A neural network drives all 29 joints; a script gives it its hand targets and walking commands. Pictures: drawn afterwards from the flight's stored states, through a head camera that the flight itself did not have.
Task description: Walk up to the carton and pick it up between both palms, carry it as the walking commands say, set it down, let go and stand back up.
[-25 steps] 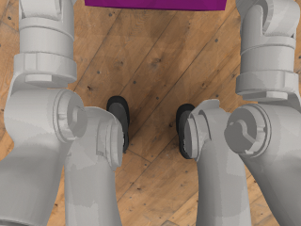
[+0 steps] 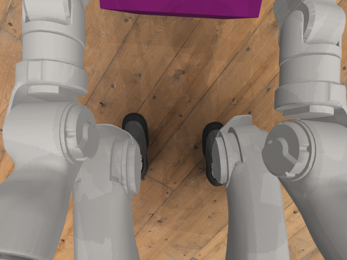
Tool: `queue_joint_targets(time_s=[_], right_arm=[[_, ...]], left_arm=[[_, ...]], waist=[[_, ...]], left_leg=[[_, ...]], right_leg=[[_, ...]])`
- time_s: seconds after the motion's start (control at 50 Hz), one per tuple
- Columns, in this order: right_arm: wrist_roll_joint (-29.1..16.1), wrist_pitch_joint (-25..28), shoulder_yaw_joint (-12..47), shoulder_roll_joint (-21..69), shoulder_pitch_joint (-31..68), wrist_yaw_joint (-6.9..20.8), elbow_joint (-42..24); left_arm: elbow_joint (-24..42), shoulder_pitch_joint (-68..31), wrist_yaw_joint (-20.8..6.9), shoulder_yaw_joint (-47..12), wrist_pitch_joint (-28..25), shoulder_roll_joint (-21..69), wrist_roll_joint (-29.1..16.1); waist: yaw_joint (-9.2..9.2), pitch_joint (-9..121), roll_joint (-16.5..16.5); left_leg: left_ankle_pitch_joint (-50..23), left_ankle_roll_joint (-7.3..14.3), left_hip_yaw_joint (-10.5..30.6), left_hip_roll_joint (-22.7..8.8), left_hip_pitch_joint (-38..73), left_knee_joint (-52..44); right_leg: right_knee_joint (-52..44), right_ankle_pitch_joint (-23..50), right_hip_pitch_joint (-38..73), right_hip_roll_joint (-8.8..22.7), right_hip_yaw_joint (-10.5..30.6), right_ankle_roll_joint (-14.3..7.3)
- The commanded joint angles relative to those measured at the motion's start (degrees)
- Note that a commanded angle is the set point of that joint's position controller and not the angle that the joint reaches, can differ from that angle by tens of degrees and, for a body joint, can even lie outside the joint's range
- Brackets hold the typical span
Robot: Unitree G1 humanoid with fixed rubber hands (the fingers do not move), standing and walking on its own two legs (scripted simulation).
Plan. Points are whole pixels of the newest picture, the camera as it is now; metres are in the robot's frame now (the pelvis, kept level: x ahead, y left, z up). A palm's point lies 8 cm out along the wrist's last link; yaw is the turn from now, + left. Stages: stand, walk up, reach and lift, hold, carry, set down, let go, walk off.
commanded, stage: set down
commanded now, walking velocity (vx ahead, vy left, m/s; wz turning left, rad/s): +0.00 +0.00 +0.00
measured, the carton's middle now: out of the picture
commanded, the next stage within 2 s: none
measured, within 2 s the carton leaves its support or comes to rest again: rests again in 0.52 s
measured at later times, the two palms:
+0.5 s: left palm out of the picture +0.57 +0.14 -0.20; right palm out of the picture +0.55 -0.17 -0.19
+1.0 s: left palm out of the picture +0.58 +0.14 -0.21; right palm out of the picture +0.55 -0.17 -0.20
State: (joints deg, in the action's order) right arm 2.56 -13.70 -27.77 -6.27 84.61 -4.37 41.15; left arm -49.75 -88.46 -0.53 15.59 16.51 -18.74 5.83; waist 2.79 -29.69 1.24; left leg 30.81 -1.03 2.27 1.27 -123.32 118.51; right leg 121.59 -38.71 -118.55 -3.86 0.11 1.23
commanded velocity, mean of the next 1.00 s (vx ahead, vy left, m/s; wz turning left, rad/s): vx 0.00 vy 0.00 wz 0.00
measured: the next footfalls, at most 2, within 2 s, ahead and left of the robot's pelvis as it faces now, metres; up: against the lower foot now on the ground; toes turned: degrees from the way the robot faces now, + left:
none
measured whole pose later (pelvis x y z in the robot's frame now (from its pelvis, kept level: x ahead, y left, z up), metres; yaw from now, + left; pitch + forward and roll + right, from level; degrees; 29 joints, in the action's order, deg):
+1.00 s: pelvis +0.01 +0.00 -0.01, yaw +0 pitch +36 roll -1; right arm 2.6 -12.9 -27.8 -9.3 84.9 -1.6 44.4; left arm -52.0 -89.8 -3.8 15.6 13.5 -18.9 5.8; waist 2.9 -29.8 1.3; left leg 32.3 -1.0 2.3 1.3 -125.0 121.7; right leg 124.8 -40.3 -120.2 -4.2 0.1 1.2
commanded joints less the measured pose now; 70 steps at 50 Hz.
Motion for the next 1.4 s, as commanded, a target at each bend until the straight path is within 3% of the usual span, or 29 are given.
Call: queue_joint_targets(time_s=[0.0,0.02,0.06,0.08,0.1,0.22,0.24,0.32,0.36,0.4,0.5,0.54,0.56,0.58,0.62,0.66,0.72,0.76,0.78,0.88,0.9,0.98,1.08,1.12,1.2,1.24,1.28,1.34,1.38], right_arm=[[-5.09,-1.52,29.61,44.8,28.01,13.88,5.82],[-4.29,-1.62,27.84,43.98,24.34,14.04,8.23],[-5.07,-1.26,28.73,44.51,25.96,14.25,6.84],[-4.17,-1.42,28.42,44.32,26.76,14.33,6.4],[-3.86,-1.61,27.38,44.53,25.5,14.52,8.02],[-4.04,-0.92,28.45,43.66,25.73,14.28,7.32],[-3.89,-1.1,27.36,42.98,25.57,14.64,7.69],[-4.2,-1.35,26.99,43.57,23.79,14.98,7.42],[-3.57,-1.28,27.03,44.5,23.97,15.1,11.09],[-3.31,-1.45,26.11,41.95,24.64,14.92,9.06],[-3.42,-1.35,26.75,43.11,24.33,15.36,9.06],[-3.05,-1.58,25.81,42.08,22.68,15.67,9.81],[-3.42,-1.57,26.77,44.21,23.97,15.67,9.18],[-3.32,-1.47,26.46,42.7,22.21,15.65,9.3],[-3.28,-0.83,25.16,41.24,22.71,15.47,8.71],[-3.33,-1.19,25.49,42.68,22.57,15.79,9.37],[-1.71,-1.22,24.78,42.15,21.94,15.63,9.86],[-3.35,-0.99,25.88,43.19,22.55,15.56,9.4],[-1.9,-1.23,24.68,41.65,21.22,15.57,11.21],[-1.85,-0.53,23.79,41.18,20.71,15.19,9.5],[-2.51,-0.21,25.54,40.57,21.74,14.76,8.65],[-1.18,-0.17,21.73,37.6,19.16,14.21,10.62],[-1.14,1.73,20.45,29.78,18.09,11.63,8.32],[0.24,1.95,17.6,24.01,17.24,9.95,9.98],[-0.89,4.81,14.08,5.4,13.47,4.7,9.39],[-1.11,6.22,11.6,-6.58,12.31,1.24,10.22],[-2.11,6.62,13.13,-12.11,15.65,-1.84,11.28],[-6.26,8.2,15.54,-13.95,17.71,-3.44,7.43],[-8.99,8.92,16.53,-16.05,20.2,-4.2,5.97]], left_arm=[[-0.88,-28.52,-13.41,-20.72,-3.42,44.21,-9.3],[-0.68,-27.89,-13.96,-21.02,-3.1,45.52,-9.09],[-3.49,-25.09,-13.56,-19.09,-3.15,44.74,-7.95],[-2.04,-24.98,-13.91,-19.24,-3.11,45.99,-7.64],[-4.65,-24.46,-13.84,-18.3,-2.76,44.2,-6.44],[-4.72,-23.16,-13.53,-18.28,-3.16,45.44,-6.99],[-6.74,-21.6,-13.83,-17.75,-2.32,44.8,-5.72],[-2.03,-23.79,-13.77,-17.67,-3.04,43.81,-5.65],[-7.53,-21.28,-13.95,-16.38,-2.76,44.22,-4.61],[-7.52,-19.71,-14.3,-15.64,-2.32,44.79,-4.44],[-6.07,-19.93,-13.9,-15.13,-2.86,42.75,-3.88],[-8.01,-18.18,-14.21,-14.78,-2.34,44.4,-3.43],[-8.9,-17.57,-14.1,-13.15,-2.56,43.93,-2.9],[-6.34,-18.77,-14.29,-14.67,-2.74,43.63,-3.95],[-11.58,-16.26,-14.33,-13.34,-1.59,44.61,-3.43],[-9.92,-15.91,-14.18,-12.88,-2.24,42.32,-1.72],[-11.02,-15.33,-14.79,-13.27,-2.25,44.66,-3.09],[-10.08,-14.26,-14.32,-12.66,-2.39,43.04,-1.48],[-11.08,-15.26,-14.36,-12.21,-2.62,42.05,-1.84],[-9.42,-16.65,-13.62,-12.69,-3.56,40.11,-1.83],[-9.37,-14.67,-13.68,-13.43,-3.44,42.03,-2.4],[-9.91,-15.11,-13.15,-11.8,-3.38,37.36,-1.92],[-9.58,-11.93,-10.42,-8.75,-5.44,27.63,-0.14],[-10.4,-13.01,-9.23,-6.88,-5.74,24.55,-1.05],[-7.71,-12.33,-3.57,-3.6,-8.08,6.05,-0.66],[-6.48,-12.75,-0.2,-2.86,-8.85,-3.88,-1.7],[-7.71,-16.66,2.79,-2.93,-9.6,-13.55,-2.71],[-10.48,-17.72,4.24,-3.96,-10.65,-17.1,-4.39],[-7.31,-21.07,4.02,-7.52,-11.24,-13.53,-8.95]], waist=[[-0.6,66.14,-1.54],[1.71,64.38,-1.13],[-1.3,62.4,-2.11],[-0.24,62.56,-1.03],[-1.83,59.74,-2.72],[-0.26,59.29,0.17],[-2.0,57.84,-3.34],[-1.35,58.41,-1.34],[-3.11,54.16,-1.36],[-1.63,53.45,-1.94],[-4.09,53.43,-0.79],[-1.95,52.29,-0.65],[-4.48,52.99,1.13],[-2.06,51.53,0.76],[-1.81,51.61,-0.94],[-5.9,50.2,-1.32],[-1.6,50.76,0.44],[-5.52,51.6,-0.13],[-3.74,49.4,0.42],[-4.05,51.3,-1.06],[-3.8,52.42,2.52],[-2.65,51.62,0.32],[-5.29,54.37,-0.77],[-2.91,54.89,1.66],[-3.12,60.43,-1.05],[-1.37,63.79,-2.27],[-1.56,67.45,0.45],[-2.08,71.23,0.47],[-0.28,75.2,-1.97]], left_leg=[[-14.87,1.73,-4.42,4.35,28.65,-0.44],[-13.53,1.65,-4.06,3.91,25.67,-1.09],[-13.36,2.14,-4.42,4.35,26.01,-1.68],[-14.21,2.23,-3.72,4.47,26.81,-1.32],[-13.65,2.37,-3.5,4.28,26.7,-1.55],[-12.57,2.26,-3.48,4.17,25.79,-0.59],[-13.96,2.15,-3.37,4.04,26.84,-0.75],[-14.31,2.4,-3.57,3.71,26.67,-0.49],[-12.15,2.47,-3.95,4.14,23.9,-0.28],[-10.63,2.79,-3.58,3.97,23.65,-0.61],[-12.34,3.12,-3.21,4.19,24.53,-0.42],[-11.51,3.31,-3.26,3.59,24.64,0.17],[-14.19,3.7,-3.12,3.86,24.92,0.87],[-13.07,3.19,-3.01,3.51,24.4,0.19],[-12.75,3.26,-2.78,3.65,24.75,0.32],[-12.87,3.59,-3.31,3.74,23.79,-0.14],[-12.37,3.37,-3.46,3.98,21.68,0.78],[-13.18,3.18,-4.22,3.75,23.77,0.6],[-11.13,3.21,-3.78,3.42,22.08,1.15],[-13.42,3.0,-3.99,3.27,23.48,1.68],[-15.35,3.29,-2.52,3.54,24.98,1.53],[-14.23,2.93,-2.68,2.89,25.52,1.13],[-16.14,2.61,-3.58,2.39,27.65,1.51],[-14.96,2.55,-3.1,2.29,26.83,1.78],[-18.92,0.99,-3.89,1.62,32.54,1.63],[-19.59,0.36,-3.0,1.71,34.75,1.34],[-20.77,-0.19,-2.95,1.36,35.37,2.99],[-22.04,0.44,-3.08,1.23,33.76,3.14],[-27.51,0.05,-2.91,1.33,38.4,4.15]], right_leg=[[-8.24,22.23,24.46,-2.9,-1.4,-0.04],[-8.19,22.73,24.8,-3.03,-1.61,-0.45],[-8.66,21.76,23.52,-3.26,-1.57,0.11],[-8.55,21.65,23.21,-3.28,-1.6,0.07],[-8.42,20.79,21.04,-3.04,-1.32,-0.25],[-8.31,19.91,21.55,-3.54,-0.97,-0.04],[-8.12,20.22,19.64,-3.21,-0.69,-0.32],[-8.05,21.6,20.77,-3.53,-1.01,0.31],[-8.3,18.92,19.09,-3.3,-0.23,-0.4],[-8.22,18.25,19.69,-3.27,-0.32,0.07],[-7.36,18.6,18.18,-3.35,-0.74,0.11],[-7.8,18.49,18.69,-3.53,-0.15,0.05],[-7.49,19.89,18.1,-3.29,0.22,0.35],[-7.96,19.23,17.68,-3.67,-0.2,0.19],[-7.12,18.94,16.69,-3.27,-0.87,0.23],[-6.98,18.8,15.65,-3.54,-0.33,0.7],[-6.83,19.7,18.42,-3.38,-0.57,0.21],[-6.89,19.85,19.51,-3.51,-0.22,0.77],[-6.9,17.71,16.46,-3.46,0.11,0.5],[-6.09,20.55,17.34,-3.6,0.19,0.66],[-5.62,22.26,18.8,-3.68,-0.54,1.19],[-5.56,20.0,15.63,-3.49,-1.16,0.77],[-5.48,21.17,17.43,-3.26,-0.95,1.94],[-5.52,20.93,19.33,-3.06,-1.18,2.19],[-5.17,24.72,22.65,-2.56,-1.83,2.92],[-5.11,25.82,23.94,-2.27,-2.58,2.84],[-5.31,27.52,25.16,-1.48,-1.86,3.54],[-5.02,29.74,26.48,-1.62,-2.53,3.96],[-5.33,32.29,25.75,-1.37,-2.13,3.02]])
